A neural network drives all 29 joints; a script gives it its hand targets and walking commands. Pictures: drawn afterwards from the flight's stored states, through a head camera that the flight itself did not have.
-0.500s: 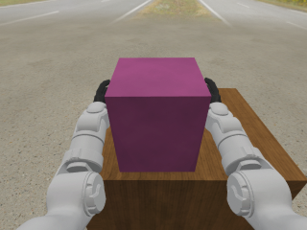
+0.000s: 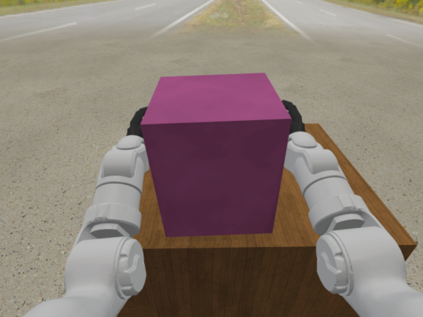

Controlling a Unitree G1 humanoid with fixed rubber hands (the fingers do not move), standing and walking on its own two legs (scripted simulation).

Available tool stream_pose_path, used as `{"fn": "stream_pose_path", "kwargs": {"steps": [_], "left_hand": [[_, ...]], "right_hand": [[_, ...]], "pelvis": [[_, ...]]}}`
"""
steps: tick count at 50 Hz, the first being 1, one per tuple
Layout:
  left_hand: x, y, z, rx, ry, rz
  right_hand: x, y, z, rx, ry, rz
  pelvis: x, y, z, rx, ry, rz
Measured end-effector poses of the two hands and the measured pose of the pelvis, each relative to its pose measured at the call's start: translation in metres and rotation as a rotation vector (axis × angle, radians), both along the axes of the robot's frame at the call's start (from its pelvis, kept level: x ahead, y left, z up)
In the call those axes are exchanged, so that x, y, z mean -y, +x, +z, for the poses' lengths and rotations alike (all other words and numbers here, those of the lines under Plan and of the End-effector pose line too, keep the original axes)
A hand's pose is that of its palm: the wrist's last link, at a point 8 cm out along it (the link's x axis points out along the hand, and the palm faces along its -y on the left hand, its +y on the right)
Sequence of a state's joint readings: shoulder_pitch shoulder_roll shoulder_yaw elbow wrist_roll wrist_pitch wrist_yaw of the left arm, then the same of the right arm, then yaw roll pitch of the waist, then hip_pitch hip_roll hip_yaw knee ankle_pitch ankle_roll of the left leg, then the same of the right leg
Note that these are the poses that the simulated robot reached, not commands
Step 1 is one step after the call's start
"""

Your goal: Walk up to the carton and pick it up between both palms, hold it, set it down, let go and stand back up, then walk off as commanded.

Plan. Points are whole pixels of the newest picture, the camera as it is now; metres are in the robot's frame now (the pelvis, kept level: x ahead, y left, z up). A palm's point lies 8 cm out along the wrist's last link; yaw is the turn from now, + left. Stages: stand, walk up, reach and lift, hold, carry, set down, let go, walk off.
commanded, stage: reach and lift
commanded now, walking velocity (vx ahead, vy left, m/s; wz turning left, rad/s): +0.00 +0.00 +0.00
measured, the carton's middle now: (215, 154) +0.39 +0.00 +0.20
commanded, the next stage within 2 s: hold in 0.88 s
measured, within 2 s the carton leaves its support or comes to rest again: neither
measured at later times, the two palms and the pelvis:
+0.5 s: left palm (135, 136) +0.39 +0.15 +0.24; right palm (296, 126) +0.38 -0.15 +0.26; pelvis +0.00 +0.00 +0.00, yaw +0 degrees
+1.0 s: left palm (133, 130) +0.38 +0.15 +0.25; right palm (299, 120) +0.38 -0.15 +0.27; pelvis +0.00 +0.00 +0.00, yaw +0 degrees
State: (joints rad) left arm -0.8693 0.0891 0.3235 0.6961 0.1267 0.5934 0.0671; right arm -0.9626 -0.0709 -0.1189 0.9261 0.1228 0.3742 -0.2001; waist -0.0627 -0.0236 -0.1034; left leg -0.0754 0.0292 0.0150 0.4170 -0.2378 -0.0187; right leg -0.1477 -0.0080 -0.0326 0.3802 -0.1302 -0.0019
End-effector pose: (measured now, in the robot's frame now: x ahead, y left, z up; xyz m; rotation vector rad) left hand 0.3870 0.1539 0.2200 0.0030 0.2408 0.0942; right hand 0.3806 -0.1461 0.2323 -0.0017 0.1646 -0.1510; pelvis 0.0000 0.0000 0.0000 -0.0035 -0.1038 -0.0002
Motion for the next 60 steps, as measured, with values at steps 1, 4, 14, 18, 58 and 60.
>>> {"fn": "stream_pose_path", "kwargs": {"steps": [1, 4, 14, 18, 58, 60], "left_hand": [[0.000, 0.000, 0.000, -0.002, 0.000, 0.000], [0.000, -0.001, 0.002, 0.002, 0.000, 0.001], [0.002, -0.001, 0.012, 0.010, 0.000, 0.003], [0.001, -0.001, 0.014, 0.009, -0.005, 0.005], [0.002, -0.012, 0.039, 0.011, -0.010, 0.010], [0.002, -0.013, 0.040, 0.010, -0.011, 0.010]], "right_hand": [[0.000, 0.000, 0.000, -0.002, 0.001, 0.000], [0.000, -0.001, 0.004, 0.002, -0.001, 0.002], [0.002, 0.000, 0.016, 0.011, -0.005, 0.002], [0.001, 0.001, 0.020, 0.010, -0.007, 0.005], [0.002, -0.007, 0.046, 0.009, 0.012, 0.011], [0.002, -0.008, 0.047, 0.009, 0.013, 0.011]], "pelvis": [[0.000, 0.000, 0.000, 0.000, 0.000, 0.000], [0.000, -0.001, 0.000, 0.001, 0.000, 0.000], [0.000, -0.002, 0.000, 0.002, 0.000, 0.001], [0.000, -0.001, 0.000, 0.002, 0.000, 0.001], [0.002, -0.004, 0.000, 0.005, 0.001, 0.003], [0.002, -0.005, 0.000, 0.006, 0.001, 0.003]]}}
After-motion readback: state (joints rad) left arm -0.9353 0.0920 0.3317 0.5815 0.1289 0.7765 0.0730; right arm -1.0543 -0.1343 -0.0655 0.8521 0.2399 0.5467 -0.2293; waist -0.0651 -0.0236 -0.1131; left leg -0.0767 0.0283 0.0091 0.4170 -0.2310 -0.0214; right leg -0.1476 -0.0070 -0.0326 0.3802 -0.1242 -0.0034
